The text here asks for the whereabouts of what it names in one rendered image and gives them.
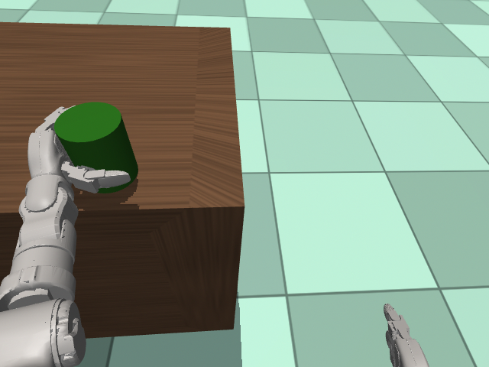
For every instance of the right robot hand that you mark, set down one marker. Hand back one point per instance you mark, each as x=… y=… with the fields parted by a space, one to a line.
x=404 y=351

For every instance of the can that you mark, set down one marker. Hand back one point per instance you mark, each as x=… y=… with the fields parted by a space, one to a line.
x=94 y=135

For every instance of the left robot hand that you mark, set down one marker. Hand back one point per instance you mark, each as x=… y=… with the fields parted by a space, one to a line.
x=46 y=155

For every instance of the left robot arm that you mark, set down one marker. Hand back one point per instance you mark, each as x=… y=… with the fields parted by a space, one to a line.
x=40 y=325

